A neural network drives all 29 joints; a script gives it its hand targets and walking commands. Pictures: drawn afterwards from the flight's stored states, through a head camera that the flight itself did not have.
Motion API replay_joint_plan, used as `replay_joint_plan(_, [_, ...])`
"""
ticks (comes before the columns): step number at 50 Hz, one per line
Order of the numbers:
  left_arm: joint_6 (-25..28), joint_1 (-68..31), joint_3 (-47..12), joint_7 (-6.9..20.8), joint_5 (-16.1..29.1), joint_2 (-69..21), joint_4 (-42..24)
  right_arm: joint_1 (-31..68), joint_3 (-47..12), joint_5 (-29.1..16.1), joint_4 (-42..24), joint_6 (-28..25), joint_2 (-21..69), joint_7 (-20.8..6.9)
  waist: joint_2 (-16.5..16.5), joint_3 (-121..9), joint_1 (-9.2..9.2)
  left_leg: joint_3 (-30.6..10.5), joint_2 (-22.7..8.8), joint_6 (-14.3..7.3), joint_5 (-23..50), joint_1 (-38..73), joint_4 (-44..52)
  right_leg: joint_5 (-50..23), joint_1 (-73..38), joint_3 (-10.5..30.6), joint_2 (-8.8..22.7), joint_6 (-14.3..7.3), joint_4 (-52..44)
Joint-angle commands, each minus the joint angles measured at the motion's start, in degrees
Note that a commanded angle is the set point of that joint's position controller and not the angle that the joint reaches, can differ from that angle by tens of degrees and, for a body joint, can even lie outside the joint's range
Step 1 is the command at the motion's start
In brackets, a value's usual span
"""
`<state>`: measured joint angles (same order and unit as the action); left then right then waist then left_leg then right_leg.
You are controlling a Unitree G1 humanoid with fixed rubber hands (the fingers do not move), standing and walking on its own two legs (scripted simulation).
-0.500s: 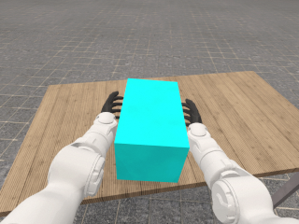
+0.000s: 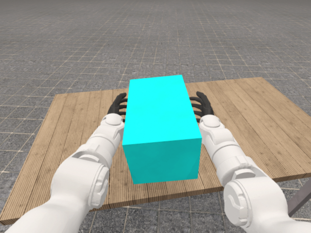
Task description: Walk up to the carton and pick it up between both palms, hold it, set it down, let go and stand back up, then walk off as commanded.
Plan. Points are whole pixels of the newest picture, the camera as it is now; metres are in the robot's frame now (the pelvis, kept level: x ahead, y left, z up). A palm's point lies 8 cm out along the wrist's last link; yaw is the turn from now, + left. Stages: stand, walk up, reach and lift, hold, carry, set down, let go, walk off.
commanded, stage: reach and lift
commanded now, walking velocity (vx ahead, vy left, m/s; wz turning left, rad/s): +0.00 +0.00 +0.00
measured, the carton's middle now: (160, 123) +0.40 -0.02 +0.12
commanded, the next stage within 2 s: hold in 1.52 s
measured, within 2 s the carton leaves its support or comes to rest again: neither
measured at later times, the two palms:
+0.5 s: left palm (107, 117) +0.40 +0.12 +0.15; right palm (202, 110) +0.40 -0.13 +0.16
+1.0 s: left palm (104, 117) +0.40 +0.13 +0.16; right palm (199, 105) +0.40 -0.12 +0.17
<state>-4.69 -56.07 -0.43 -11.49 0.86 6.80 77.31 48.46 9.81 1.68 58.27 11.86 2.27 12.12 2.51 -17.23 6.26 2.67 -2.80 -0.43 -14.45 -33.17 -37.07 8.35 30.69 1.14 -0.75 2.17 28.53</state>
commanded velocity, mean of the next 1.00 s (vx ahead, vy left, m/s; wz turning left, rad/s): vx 0.00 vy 0.00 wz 0.00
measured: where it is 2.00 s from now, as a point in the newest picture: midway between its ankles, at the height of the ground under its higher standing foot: outside the picture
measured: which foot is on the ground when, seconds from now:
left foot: down 0.00-1.00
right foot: down 0.00-1.00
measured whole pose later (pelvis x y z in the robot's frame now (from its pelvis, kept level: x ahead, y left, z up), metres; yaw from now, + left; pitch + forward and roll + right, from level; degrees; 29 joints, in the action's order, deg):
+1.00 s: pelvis +0.01 +0.00 +0.01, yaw +0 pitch +4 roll -3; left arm -25.2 -42.5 5.9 -14.1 -6.3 1.5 45.1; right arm 48.5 0.1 -7.3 53.4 18.8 -2.9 9.6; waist 2.5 -12.4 2.5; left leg 2.7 -2.7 -0.4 -14.0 -21.8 -31.9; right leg 7.3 18.7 1.1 -0.7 2.1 22.1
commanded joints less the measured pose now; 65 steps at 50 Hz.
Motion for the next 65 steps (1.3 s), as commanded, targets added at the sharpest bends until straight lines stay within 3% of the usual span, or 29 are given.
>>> replay_joint_plan(1, [2.9, -49.6, -0.9, 5.9, -1.5, -58.2, -30.5, 55.4, -16.4, -11.6, -18.4, -3.9, 43.4, -11.0, 4.3, -23.9, -5.18, -7.9, 3.3, 4.7, 8.8, 26.4, 12.0, -2.0, -16.4, -2.8, -4.8, -3.9, -5.4])
replay_joint_plan(2, [2.1, -47.8, -0.6, 5.7, -2.0, -58.3, -30.6, 54.9, -17.1, -12.2, -18.6, -3.7, 42.9, -11.4, 4.4, -23.4, -6.23, -7.9, 3.1, 4.6, 9.9, 26.7, 12.2, -2.8, -17.2, -2.6, -4.8, -4.0, -5.5])
replay_joint_plan(4, [1.1, -48.8, -1.7, 5.3, -1.5, -59.6, -33.2, 55.1, -17.4, -12.6, -18.9, -3.6, 41.8, -12.0, 5.0, -23.3, -5.81, -8.2, 2.8, 5.3, 11.8, 28.4, 12.3, -2.7, -16.7, -2.9, -5.1, -4.2, -5.8])
replay_joint_plan(6, [0.0, -48.0, -0.2, 4.9, -2.6, -58.5, -33.6, 55.2, -18.5, -13.0, -18.6, -3.1, 42.0, -12.4, 3.0, -22.4, -7.35, -7.8, 2.9, 4.7, 11.9, 28.4, 12.7, -1.8, -17.6, -3.0, -5.1, -3.9, -6.6])
replay_joint_plan(8, [-1.3, -47.5, -0.9, 4.4, -2.8, -58.6, -36.8, 55.4, -20.4, -14.4, -20.3, -2.8, 43.0, -12.8, 3.0, -23.6, -8.81, -7.1, 3.2, 4.5, 14.0, 29.8, 12.5, -2.4, -18.1, -2.8, -5.0, -3.7, -7.0])
replay_joint_plan(9, [-1.8, -47.2, -1.0, 4.3, -2.9, -58.7, -38.1, 53.8, -20.7, -14.8, -19.7, -2.4, 42.8, -12.8, 2.8, -23.0, -8.32, -7.4, 3.1, 4.5, 14.4, 29.8, 12.7, -3.5, -18.8, -2.9, -5.1, -3.7, -6.8])
replay_joint_plan(10, [-2.5, -47.0, -1.2, 4.3, -2.7, -58.5, -39.5, 56.0, -22.3, -16.0, -22.9, -2.5, 43.4, -12.8, 1.9, -23.4, -9.53, -7.0, 3.3, 4.0, 15.1, 29.7, 12.4, -3.9, -19.8, -2.7, -5.2, -3.4, -6.9])
replay_joint_plan(13, [-3.8, -47.9, -2.7, 4.0, -2.0, -59.1, -43.6, 53.6, -23.0, -16.7, -22.7, -1.5, 44.0, -12.6, 1.9, -23.1, -8.84, -7.2, 3.4, 4.1, 16.2, 30.1, 12.6, -5.3, -20.1, -2.6, -5.1, -3.3, -7.3])
replay_joint_plan(22, [-8.6, -45.4, -4.7, 5.7, -1.1, -59.6, -45.2, 54.3, -22.2, -17.0, -25.2, 0.0, 43.6, -10.7, 0.1, -17.7, -8.00, -7.0, 3.5, 3.9, 13.7, 28.7, 14.1, -3.6, -21.2, -2.2, -4.6, -2.9, -9.4])
replay_joint_plan(23, [-8.8, -46.6, -6.1, 5.9, -0.6, -60.2, -47.1, 53.9, -22.3, -17.2, -25.3, 0.0, 43.6, -10.5, 1.4, -18.9, -7.38, -7.0, 3.4, 4.4, 14.8, 29.3, 13.8, -4.8, -21.6, -2.1, -4.5, -3.0, -9.2])
replay_joint_plan(24, [-9.3, -44.6, -5.1, 5.9, -1.2, -59.9, -46.4, 54.9, -23.3, -17.6, -26.8, 0.0, 44.2, -10.2, -0.2, -18.5, -8.35, -6.9, 3.6, 3.8, 15.6, 29.3, 13.9, -5.2, -22.5, -2.0, -4.6, -2.7, -9.4])
replay_joint_plan(25, [-9.6, -44.7, -6.5, 6.0, -0.7, -60.3, -47.6, 54.2, -23.2, -17.7, -27.2, 0.1, 43.6, -10.1, 0.9, -19.7, -7.55, -7.1, 3.5, 4.2, 17.0, 30.2, 13.6, -6.3, -22.2, -2.1, -4.6, -2.9, -9.4])
replay_joint_plan(28, [-10.2, -44.3, -7.9, 5.9, 0.3, -61.1, -49.5, 56.6, -25.1, -18.5, -31.8, 0.0, 44.4, -9.7, 0.7, -22.8, -7.80, -7.2, 3.6, 4.0, 18.0, 30.3, 13.0, -7.4, -23.0, -2.1, -4.7, -2.6, -9.3])
replay_joint_plan(35, [-11.9, -43.6, -9.8, 5.4, -0.2, -60.9, -55.4, 50.4, -26.2, -20.4, -30.3, 1.6, 44.1, -9.4, 3.2, -23.4, -7.19, -7.7, 3.4, 5.0, 20.2, 32.4, 12.8, -7.5, -22.5, -2.0, -5.0, -2.9, -9.6])
replay_joint_plan(41, [-13.7, -40.0, -8.4, 6.3, -1.6, -59.0, -54.3, 49.5, -25.3, -19.6, -30.9, 2.3, 42.3, -8.8, 1.2, -19.0, -7.09, -7.5, 3.6, 4.2, 16.6, 30.9, 14.0, -5.4, -23.3, -1.9, -4.5, -2.5, -10.3])
replay_joint_plan(44, [-14.3, -39.1, -9.1, 6.6, -1.9, -59.7, -55.2, 48.9, -25.4, -19.8, -31.2, 2.4, 41.9, -8.8, 1.9, -19.7, -6.69, -7.5, 3.5, 4.4, 17.4, 31.8, 14.2, -6.2, -23.7, -2.0, -4.5, -2.7, -10.2])
replay_joint_plan(51, [-14.2, -43.7, -14.2, 5.7, 1.6, -61.2, -62.0, 50.0, -26.7, -21.1, -34.6, 2.3, 43.6, -8.7, 3.6, -23.2, -5.24, -8.0, 3.1, 5.7, 21.0, 33.3, 13.0, -7.5, -23.0, -2.3, -4.9, -3.0, -9.8])
replay_joint_plan(52, [-14.3, -43.0, -13.6, 5.5, 1.2, -60.7, -61.4, 49.6, -26.8, -21.2, -34.1, 2.6, 43.8, -8.7, 2.9, -22.6, -5.76, -7.9, 3.2, 5.4, 19.4, 32.8, 13.4, -6.6, -22.8, -2.3, -4.9, -2.9, -10.2])
replay_joint_plan(55, [-14.7, -44.7, -13.3, 5.7, 0.9, -59.9, -61.3, 47.6, -24.7, -19.9, -30.8, 3.1, 42.8, -8.7, 3.9, -20.0, -4.48, -7.9, 3.0, 5.6, 15.7, 31.8, 14.4, -4.7, -22.7, -2.2, -4.4, -3.2, -10.2])
replay_joint_plan(59, [-15.5, -42.8, -10.0, 6.5, -0.8, -58.2, -57.7, 49.6, -23.6, -19.0, -30.4, 3.5, 43.3, -8.8, 1.5, -16.8, -5.65, -7.3, 3.5, 4.0, 11.8, 29.3, 15.8, -2.8, -23.1, -1.9, -3.8, -2.6, -10.7])
replay_joint_plan(64, [-15.6, -44.0, -11.7, 6.5, 0.4, -58.8, -59.4, 50.7, -24.0, -19.4, -32.0, 3.4, 43.4, -8.8, 2.1, -19.5, -5.00, -7.3, 3.4, 4.3, 12.6, 30.3, 15.6, -3.1, -23.1, -2.3, -4.1, -2.8, -10.6])
replay_joint_plan(65, [-15.5, -44.2, -11.9, 6.5, 0.6, -58.8, -60.4, 51.6, -25.1, -20.3, -33.8, 3.1, 44.4, -8.7, 1.9, -20.9, -5.59, -7.2, 3.4, 4.2, 13.3, 30.9, 15.3, -3.9, -23.5, -2.3, -4.1, -2.7, -10.5])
